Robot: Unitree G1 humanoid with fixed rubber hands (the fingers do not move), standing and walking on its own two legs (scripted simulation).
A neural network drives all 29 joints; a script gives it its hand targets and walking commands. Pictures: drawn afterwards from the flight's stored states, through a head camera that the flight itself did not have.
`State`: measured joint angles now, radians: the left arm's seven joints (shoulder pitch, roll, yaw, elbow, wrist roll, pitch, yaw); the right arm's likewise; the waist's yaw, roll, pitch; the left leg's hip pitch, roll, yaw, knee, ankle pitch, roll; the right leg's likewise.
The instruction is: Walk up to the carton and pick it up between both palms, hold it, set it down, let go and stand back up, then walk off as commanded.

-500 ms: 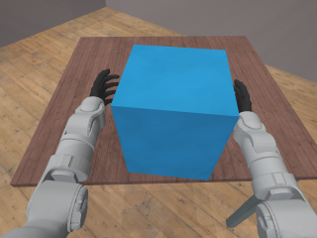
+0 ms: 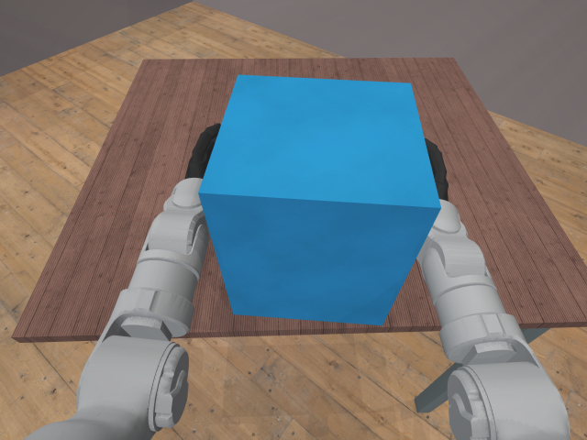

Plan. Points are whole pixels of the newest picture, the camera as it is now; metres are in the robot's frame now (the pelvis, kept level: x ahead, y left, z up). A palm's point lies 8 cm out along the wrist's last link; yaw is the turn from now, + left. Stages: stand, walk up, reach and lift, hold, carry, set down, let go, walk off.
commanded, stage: reach and lift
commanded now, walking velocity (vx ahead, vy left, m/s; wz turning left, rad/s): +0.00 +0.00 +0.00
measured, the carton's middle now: (314, 208) +0.40 -0.03 +0.11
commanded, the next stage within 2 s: none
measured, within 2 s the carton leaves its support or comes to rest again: leaves its support in 1.08 s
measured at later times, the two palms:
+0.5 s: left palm (200, 182) +0.44 +0.12 +0.13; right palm (429, 199) +0.41 -0.18 +0.12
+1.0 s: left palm (174, 201) +0.41 +0.15 +0.13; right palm (414, 212) +0.38 -0.16 +0.12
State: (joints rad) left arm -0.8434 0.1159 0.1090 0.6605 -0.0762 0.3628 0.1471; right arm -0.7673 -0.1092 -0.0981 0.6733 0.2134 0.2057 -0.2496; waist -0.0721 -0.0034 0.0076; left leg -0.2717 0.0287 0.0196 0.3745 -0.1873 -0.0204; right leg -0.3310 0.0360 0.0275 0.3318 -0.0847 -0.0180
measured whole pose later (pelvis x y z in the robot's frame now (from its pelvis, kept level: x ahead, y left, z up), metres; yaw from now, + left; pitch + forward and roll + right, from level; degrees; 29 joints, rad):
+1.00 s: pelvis +0.02 +0.02 +0.00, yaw +2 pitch -4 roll -1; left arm -0.62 -0.04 0.27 0.48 0.22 0.37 0.01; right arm -0.59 0.02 -0.25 0.65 -0.03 0.07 -0.12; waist -0.11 -0.01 0.04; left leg -0.04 0.00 -0.01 0.32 -0.21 0.01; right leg -0.07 0.00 -0.01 0.26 -0.11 0.01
